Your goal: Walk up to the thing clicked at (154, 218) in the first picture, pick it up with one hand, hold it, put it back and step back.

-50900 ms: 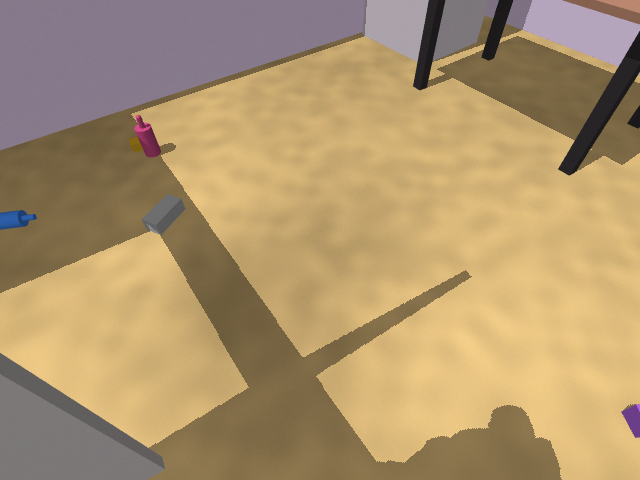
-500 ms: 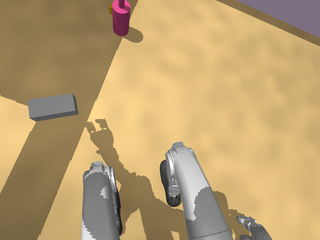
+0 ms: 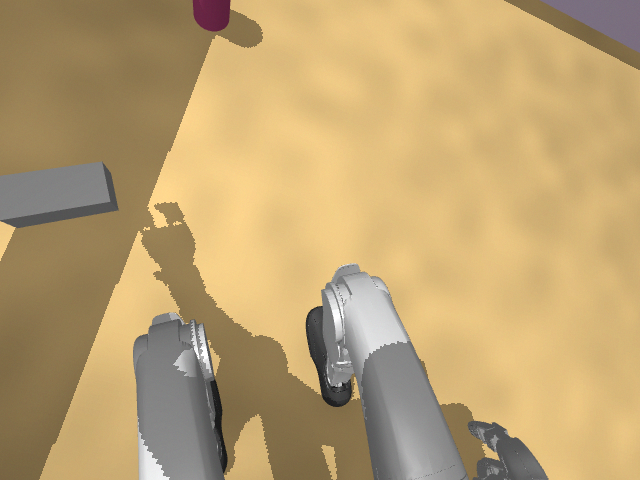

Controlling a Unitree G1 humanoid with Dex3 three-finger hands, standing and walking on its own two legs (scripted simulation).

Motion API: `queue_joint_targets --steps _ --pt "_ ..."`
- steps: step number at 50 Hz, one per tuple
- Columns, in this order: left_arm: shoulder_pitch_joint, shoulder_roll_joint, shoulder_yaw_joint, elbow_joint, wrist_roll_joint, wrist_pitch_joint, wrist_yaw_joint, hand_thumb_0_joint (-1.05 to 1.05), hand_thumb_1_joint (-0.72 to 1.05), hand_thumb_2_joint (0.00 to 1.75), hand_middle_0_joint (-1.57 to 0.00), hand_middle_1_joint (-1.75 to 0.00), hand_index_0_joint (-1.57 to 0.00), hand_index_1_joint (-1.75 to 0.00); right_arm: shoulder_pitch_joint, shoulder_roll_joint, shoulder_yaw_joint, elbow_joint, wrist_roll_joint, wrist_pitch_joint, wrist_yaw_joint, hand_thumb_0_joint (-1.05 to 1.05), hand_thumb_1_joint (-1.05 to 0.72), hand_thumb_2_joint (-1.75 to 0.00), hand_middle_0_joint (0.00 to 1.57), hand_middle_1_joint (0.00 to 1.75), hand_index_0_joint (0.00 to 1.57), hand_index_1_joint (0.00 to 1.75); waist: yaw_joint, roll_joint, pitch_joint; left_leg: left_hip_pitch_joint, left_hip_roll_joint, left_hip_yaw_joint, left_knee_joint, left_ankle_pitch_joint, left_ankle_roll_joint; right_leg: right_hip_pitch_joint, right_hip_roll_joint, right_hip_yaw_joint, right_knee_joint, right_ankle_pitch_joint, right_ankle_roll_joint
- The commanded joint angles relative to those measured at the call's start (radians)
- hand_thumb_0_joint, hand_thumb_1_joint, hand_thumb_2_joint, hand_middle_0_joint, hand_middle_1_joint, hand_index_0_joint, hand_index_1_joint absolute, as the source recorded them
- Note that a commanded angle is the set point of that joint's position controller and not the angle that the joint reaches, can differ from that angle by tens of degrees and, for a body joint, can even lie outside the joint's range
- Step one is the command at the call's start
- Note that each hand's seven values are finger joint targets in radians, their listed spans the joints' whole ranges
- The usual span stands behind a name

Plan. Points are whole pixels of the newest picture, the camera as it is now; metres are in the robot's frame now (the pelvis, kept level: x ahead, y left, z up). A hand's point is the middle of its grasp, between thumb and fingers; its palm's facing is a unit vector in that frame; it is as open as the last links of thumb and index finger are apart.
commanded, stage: approach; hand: left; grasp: from above
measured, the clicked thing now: (59, 194) +0.56 +0.31 -0.42
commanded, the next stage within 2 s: rest palm in 1.16 s
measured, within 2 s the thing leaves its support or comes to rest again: neither
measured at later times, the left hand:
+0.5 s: hand (56, 190) +0.53 +0.28 -0.32, palm faces -0.49 -0.08 -0.87, open 14.1 cm
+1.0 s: hand out of the picture +0.53 +0.34 -0.28, palm faces -0.49 -0.06 -0.87, open 14.0 cm
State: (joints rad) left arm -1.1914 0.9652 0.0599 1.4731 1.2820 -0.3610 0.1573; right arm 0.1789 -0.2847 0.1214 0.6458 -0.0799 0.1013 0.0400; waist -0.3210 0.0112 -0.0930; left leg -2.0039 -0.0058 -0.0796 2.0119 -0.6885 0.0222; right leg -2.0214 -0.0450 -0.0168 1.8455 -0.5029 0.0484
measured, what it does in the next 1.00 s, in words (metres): lowers itself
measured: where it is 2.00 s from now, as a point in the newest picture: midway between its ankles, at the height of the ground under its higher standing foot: (272, 406)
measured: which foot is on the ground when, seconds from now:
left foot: down 0.00-1.00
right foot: down 0.00-1.00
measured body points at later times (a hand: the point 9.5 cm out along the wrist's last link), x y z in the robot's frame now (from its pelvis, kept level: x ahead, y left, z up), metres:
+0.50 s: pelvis -0.01 +0.00 -0.12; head +0.30 +0.08 +0.20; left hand +0.55 +0.28 -0.27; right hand +0.00 -0.27 -0.19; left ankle +0.06 +0.11 -0.42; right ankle +0.13 -0.15 -0.42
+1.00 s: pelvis -0.01 +0.01 -0.12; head +0.27 +0.09 +0.22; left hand +0.55 +0.34 -0.23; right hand -0.01 -0.26 -0.18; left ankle +0.06 +0.11 -0.42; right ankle +0.13 -0.15 -0.42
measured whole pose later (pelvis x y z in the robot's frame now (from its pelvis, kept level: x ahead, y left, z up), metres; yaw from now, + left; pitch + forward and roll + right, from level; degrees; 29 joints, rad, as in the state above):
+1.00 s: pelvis -0.01 +0.01 -0.12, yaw -5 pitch +34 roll -16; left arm -1.17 1.10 0.09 1.42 1.25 -0.17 0.13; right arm 0.19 -0.36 0.23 0.53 -0.12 0.08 0.14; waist -0.38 0.00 0.11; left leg -2.31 -0.05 -0.16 2.42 -0.71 0.05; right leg -2.25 -0.05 -0.07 2.16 -0.52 0.05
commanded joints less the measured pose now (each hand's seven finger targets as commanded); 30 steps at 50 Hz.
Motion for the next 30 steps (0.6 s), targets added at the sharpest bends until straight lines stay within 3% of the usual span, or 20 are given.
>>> queue_joint_targets --steps 1,7,9,13,19,24,26,27,28,30 --pt "-0.378 0.316 0.060 -0.132 0.024 0.045 0.103 0.00 -0.52 0.92 -0.06 -1.13 -0.09 -1.10 0.220 -0.240 -0.080 0.003 -0.011 0.004 0.006 0.00 -0.92 -0.90 0.20 0.30 0.20 0.30 0.003 0.407 -0.695 0.496 -0.001 0.008 -0.198 0.341 -0.019 0.279 0.030 -0.060 -0.039 0.160 -0.084" --pt "-0.434 0.337 0.068 -0.130 0.017 0.095 0.133 0.00 -0.55 0.96 -0.06 -1.11 -0.08 -1.09 0.225 -0.263 -0.068 0.000 -0.014 -0.019 0.022 0.00 -0.92 -0.90 0.20 0.30 0.20 0.30 -0.048 0.410 -0.707 0.366 -0.012 0.014 -0.092 0.218 -0.008 0.248 0.021 -0.077 0.042 0.095 -0.071" --pt "-0.436 0.313 0.047 -0.122 0.011 0.097 0.127 0.00 -0.54 0.95 -0.06 -1.11 -0.09 -1.08 0.223 -0.266 -0.055 0.007 -0.017 -0.029 0.026 0.00 -0.92 -0.90 0.20 0.30 0.20 0.30 -0.074 0.399 -0.686 0.325 -0.012 0.008 -0.063 0.189 -0.008 0.234 0.019 -0.089 0.067 0.074 -0.069" --pt "-0.423 0.335 0.043 -0.098 0.001 0.096 0.122 0.00 -0.57 0.98 -0.06 -1.09 -0.08 -1.07 0.210 -0.290 -0.038 0.001 -0.024 -0.049 0.028 0.00 -0.92 -0.90 0.20 0.30 0.20 0.30 -0.097 0.401 -0.646 0.287 -0.011 -0.007 -0.013 0.148 -0.010 0.179 0.010 -0.104 0.112 0.042 -0.064" --pt "-0.399 0.337 0.013 -0.052 0.006 0.072 0.153 0.00 -0.60 1.01 -0.06 -1.06 -0.07 -1.06 0.200 -0.309 0.009 0.003 -0.040 -0.067 0.039 0.00 -0.92 -0.90 0.20 0.30 0.20 0.30 -0.139 0.411 -0.596 0.234 -0.011 -0.008 0.070 0.189 -0.011 0.184 0.022 -0.134 0.169 0.076 -0.065" --pt "-0.411 0.416 0.044 -0.045 0.043 0.068 0.217 0.00 -0.58 1.00 -0.07 -1.04 -0.07 -1.04 0.213 -0.337 0.032 -0.010 -0.057 -0.073 0.047 0.00 -0.92 -0.90 0.20 0.30 0.20 0.30 -0.150 0.487 -0.592 0.290 -0.006 -0.014 0.113 0.316 -0.026 0.191 0.027 -0.151 0.212 0.169 -0.069" --pt "-0.413 0.413 0.040 -0.040 0.048 0.069 0.242 0.00 -0.58 0.99 -0.07 -1.04 -0.07 -1.03 0.212 -0.345 0.039 -0.015 -0.062 -0.076 0.049 0.00 -0.92 -0.90 0.20 0.30 0.20 0.30 -0.167 0.512 -0.567 0.288 -0.006 -0.014 0.129 0.331 -0.028 0.190 0.028 -0.154 0.221 0.183 -0.072" --pt "-0.422 0.427 0.043 -0.050 0.052 0.073 0.257 0.00 -0.57 0.98 -0.08 -1.03 -0.08 -1.02 0.201 -0.345 0.045 -0.014 -0.062 -0.078 0.050 0.00 -0.92 -0.90 0.20 0.30 0.20 0.30 -0.154 0.527 -0.575 0.291 -0.005 -0.012 0.134 0.331 -0.027 0.185 0.034 -0.156 0.228 0.186 -0.073" --pt "-0.424 0.433 0.052 -0.053 0.058 0.082 0.269 0.00 -0.58 0.99 -0.08 -1.02 -0.08 -1.02 0.211 -0.355 0.045 -0.021 -0.065 -0.082 0.051 0.00 -0.92 -0.90 0.20 0.30 0.20 0.30 -0.172 0.546 -0.563 0.310 -0.003 -0.017 0.137 0.358 -0.032 0.183 0.029 -0.159 0.235 0.201 -0.073" --pt "-0.442 0.438 0.049 -0.078 0.063 0.101 0.280 0.00 -0.57 0.99 -0.09 -1.01 -0.08 -1.01 0.210 -0.358 0.047 -0.031 -0.059 -0.090 0.053 0.00 -0.92 -0.90 0.20 0.30 0.20 0.30 -0.171 0.579 -0.583 0.349 0.003 -0.020 0.142 0.389 -0.033 0.175 0.034 -0.161 0.245 0.218 -0.072"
